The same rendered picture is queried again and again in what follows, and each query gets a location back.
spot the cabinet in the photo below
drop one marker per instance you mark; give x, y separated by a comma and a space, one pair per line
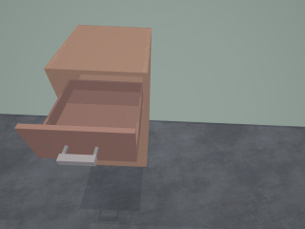
108, 53

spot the drawer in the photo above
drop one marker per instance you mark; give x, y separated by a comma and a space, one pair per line
87, 114

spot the handle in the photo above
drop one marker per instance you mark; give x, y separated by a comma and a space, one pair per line
77, 160

